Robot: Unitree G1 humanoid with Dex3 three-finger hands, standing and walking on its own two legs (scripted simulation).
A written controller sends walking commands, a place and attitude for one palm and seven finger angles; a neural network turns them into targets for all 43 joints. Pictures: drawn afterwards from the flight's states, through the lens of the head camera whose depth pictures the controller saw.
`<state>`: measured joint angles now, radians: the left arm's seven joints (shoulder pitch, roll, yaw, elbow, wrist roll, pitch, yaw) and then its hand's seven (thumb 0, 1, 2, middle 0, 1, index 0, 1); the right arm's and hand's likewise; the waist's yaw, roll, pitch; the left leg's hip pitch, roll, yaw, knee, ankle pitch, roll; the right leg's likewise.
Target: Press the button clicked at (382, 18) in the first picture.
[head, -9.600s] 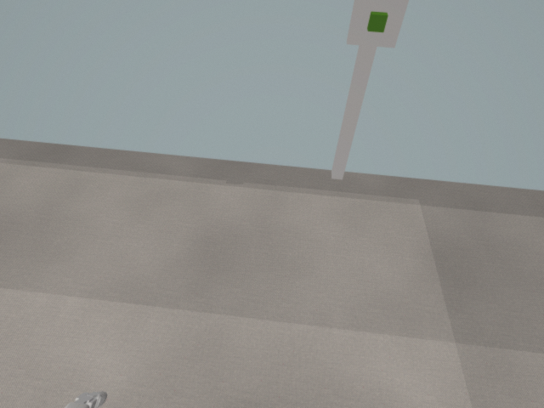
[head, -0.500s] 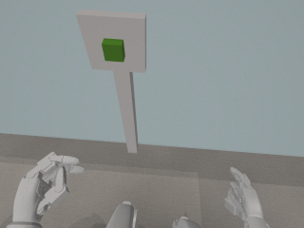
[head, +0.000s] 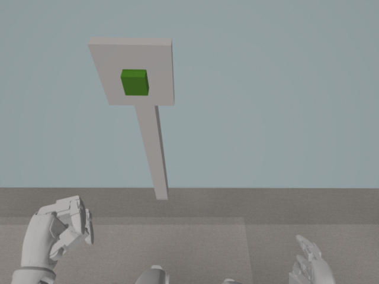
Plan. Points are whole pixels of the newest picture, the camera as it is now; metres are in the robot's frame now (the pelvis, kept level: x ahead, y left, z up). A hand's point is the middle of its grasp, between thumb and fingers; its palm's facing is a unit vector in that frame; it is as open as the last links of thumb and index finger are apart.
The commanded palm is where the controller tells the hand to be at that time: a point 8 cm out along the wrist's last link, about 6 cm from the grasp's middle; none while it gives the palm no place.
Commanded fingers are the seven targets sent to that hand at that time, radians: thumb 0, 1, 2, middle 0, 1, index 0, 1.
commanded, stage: raise the hand and make a fist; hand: left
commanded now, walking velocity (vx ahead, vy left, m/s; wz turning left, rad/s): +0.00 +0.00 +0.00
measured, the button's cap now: (135, 81) +0.54 +0.17 +0.11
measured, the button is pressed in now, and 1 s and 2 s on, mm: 0 0 0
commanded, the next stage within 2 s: aim a knuckle at the button in 0.94 s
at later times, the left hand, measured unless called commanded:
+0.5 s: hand (67, 207) +0.23 +0.22 +0.09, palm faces +0.06 -1.00 -0.05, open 3.1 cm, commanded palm +0.20 +0.28 +0.11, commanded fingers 0.00 0.90 0.90 -1.30 -1.50 -1.30 -1.50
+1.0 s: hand (80, 203) +0.24 +0.20 +0.10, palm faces +0.07 -1.00 -0.06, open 3.1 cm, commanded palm +0.21 +0.26 +0.11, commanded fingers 0.00 0.90 0.90 -1.30 -1.50 -1.30 -1.50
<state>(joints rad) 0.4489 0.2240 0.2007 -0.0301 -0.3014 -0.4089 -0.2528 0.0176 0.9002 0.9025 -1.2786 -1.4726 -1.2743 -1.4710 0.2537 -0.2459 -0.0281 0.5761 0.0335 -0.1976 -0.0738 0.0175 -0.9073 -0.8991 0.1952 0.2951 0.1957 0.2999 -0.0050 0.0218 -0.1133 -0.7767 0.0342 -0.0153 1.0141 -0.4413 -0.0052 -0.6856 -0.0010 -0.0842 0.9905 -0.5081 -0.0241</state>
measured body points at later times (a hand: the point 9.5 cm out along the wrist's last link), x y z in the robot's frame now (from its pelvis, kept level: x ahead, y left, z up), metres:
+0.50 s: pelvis +0.01 +0.02 +0.02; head +0.03 +0.02 +0.47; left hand +0.22 +0.28 +0.10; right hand +0.18 -0.21 -0.05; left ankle +0.03 +0.12 -0.68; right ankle -0.01 -0.11 -0.68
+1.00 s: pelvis +0.01 +0.00 +0.02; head +0.03 -0.01 +0.47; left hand +0.23 +0.25 +0.11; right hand +0.18 -0.23 -0.05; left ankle +0.03 +0.12 -0.68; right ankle -0.01 -0.11 -0.68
